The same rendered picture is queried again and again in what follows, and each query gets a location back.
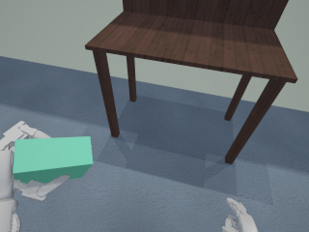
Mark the robot right hand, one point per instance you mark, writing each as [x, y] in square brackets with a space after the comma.
[242, 222]

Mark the sponge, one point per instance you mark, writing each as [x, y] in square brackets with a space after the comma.
[45, 159]

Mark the robot left forearm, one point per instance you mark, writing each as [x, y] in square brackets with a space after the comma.
[9, 220]

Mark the table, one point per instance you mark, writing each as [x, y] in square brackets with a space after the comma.
[231, 36]

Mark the robot left hand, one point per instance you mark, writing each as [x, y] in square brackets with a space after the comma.
[34, 190]

